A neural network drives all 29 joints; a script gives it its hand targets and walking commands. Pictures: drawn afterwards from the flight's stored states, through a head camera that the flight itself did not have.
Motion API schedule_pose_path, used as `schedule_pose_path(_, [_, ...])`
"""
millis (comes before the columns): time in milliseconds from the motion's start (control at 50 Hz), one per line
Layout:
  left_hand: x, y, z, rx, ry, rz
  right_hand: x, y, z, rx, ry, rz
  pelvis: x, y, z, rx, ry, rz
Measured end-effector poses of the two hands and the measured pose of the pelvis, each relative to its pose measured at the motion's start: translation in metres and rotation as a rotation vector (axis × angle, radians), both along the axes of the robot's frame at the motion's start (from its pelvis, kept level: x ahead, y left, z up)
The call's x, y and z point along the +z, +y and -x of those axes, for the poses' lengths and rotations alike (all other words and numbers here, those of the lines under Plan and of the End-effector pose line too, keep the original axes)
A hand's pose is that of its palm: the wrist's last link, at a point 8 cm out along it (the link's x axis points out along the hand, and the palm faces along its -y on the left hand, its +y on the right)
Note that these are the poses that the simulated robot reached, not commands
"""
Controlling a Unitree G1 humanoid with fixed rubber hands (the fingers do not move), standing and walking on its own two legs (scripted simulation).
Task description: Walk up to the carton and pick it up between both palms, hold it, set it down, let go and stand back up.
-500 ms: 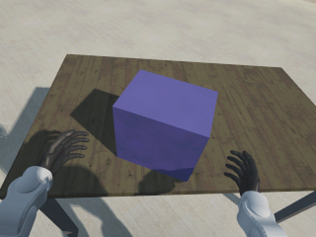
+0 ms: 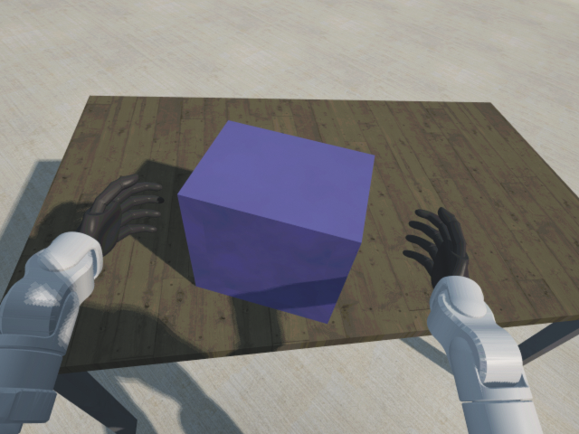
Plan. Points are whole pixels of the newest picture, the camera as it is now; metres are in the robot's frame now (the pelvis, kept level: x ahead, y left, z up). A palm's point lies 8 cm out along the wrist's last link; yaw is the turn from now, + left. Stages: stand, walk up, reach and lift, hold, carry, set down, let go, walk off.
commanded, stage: reach and lift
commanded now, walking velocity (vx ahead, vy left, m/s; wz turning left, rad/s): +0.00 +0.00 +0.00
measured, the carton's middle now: (279, 225) +0.44 -0.02 +0.02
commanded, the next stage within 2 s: none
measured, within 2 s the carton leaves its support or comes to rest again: neither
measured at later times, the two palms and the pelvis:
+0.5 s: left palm (127, 176) +0.43 +0.19 +0.14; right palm (447, 227) +0.33 -0.23 +0.13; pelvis +0.00 +0.00 +0.00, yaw +0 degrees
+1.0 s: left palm (140, 132) +0.48 +0.18 +0.17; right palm (459, 204) +0.36 -0.25 +0.15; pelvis +0.00 +0.00 +0.00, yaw +0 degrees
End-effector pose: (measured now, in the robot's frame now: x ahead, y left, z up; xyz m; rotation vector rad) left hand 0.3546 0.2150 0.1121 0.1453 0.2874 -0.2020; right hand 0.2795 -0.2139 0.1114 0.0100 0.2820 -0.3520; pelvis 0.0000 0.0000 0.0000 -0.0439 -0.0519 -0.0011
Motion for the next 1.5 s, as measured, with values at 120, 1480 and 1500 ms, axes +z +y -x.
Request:
schedule_pose_path(120, [0.007, -0.007, -0.022, -0.012, -0.010, 0.006, 0.001, -0.003, -0.012, -0.006, -0.004, -0.004, 0.000, 0.000, -0.002, -0.001, 0.021, 0.000])
schedule_pose_path(1480, [-0.058, -0.057, -0.106, 0.078, 0.077, 0.138, -0.060, -0.014, -0.068, -0.081, 0.012, 0.006, -0.005, -0.007, 0.011, -0.015, 0.287, -0.010])
schedule_pose_path(1500, [-0.063, -0.058, -0.106, 0.082, 0.080, 0.139, -0.063, -0.014, -0.068, -0.081, 0.016, 0.008, -0.006, -0.008, 0.012, -0.015, 0.299, -0.010])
